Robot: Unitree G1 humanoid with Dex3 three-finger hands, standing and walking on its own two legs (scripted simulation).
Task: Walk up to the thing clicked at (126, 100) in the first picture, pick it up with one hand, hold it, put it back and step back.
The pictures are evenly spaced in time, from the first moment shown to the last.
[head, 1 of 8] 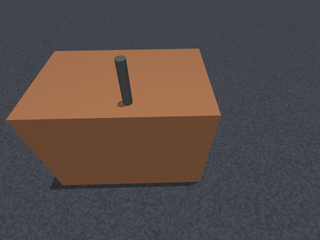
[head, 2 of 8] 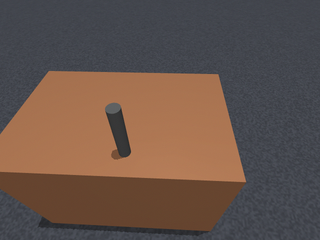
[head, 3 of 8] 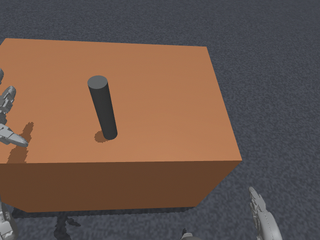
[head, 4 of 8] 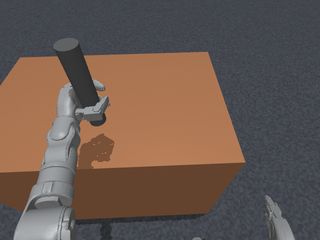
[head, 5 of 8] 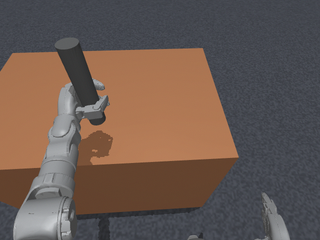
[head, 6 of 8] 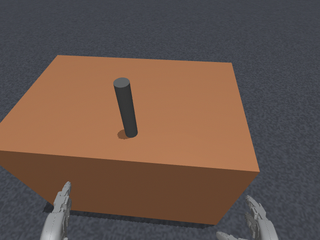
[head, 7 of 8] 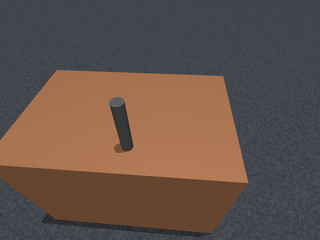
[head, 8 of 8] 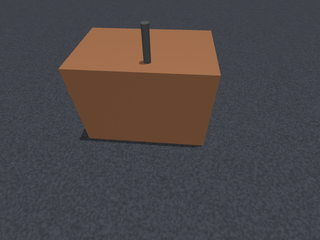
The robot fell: no
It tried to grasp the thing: yes
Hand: left
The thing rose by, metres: 0.24
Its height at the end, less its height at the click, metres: +0.00
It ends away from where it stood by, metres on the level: 0.02
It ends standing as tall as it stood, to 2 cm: yes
